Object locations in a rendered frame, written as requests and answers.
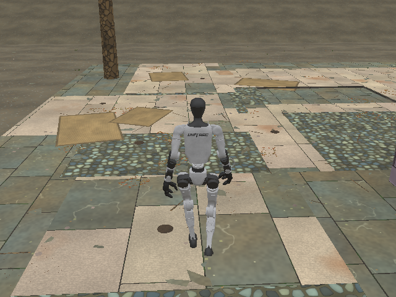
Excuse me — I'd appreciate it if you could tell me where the left robot forearm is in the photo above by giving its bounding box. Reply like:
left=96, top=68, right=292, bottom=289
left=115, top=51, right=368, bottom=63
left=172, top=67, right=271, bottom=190
left=164, top=151, right=176, bottom=182

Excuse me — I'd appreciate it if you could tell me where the robot right upper arm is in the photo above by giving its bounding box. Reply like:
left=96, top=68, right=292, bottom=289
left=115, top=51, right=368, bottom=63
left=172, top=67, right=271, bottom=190
left=211, top=124, right=226, bottom=158

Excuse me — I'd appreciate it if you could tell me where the robot left upper arm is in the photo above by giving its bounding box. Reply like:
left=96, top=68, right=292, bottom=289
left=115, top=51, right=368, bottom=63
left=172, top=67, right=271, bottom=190
left=170, top=124, right=185, bottom=160

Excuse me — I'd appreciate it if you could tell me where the right robot forearm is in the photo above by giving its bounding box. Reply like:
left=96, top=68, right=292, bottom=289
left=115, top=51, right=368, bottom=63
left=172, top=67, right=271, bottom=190
left=220, top=149, right=231, bottom=174

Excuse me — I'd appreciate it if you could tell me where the right robot hand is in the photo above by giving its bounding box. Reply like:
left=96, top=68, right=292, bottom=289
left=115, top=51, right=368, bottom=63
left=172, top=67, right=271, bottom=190
left=218, top=172, right=233, bottom=185

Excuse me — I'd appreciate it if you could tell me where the left robot hand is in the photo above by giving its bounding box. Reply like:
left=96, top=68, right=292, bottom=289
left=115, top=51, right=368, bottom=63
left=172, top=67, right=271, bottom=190
left=163, top=181, right=178, bottom=198

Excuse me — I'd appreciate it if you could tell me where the robot head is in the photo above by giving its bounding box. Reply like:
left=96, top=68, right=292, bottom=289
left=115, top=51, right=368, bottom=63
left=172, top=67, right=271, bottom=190
left=187, top=98, right=208, bottom=127

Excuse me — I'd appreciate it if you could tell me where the robot left shin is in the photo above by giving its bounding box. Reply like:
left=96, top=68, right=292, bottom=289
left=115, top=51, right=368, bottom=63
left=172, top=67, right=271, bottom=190
left=183, top=200, right=195, bottom=240

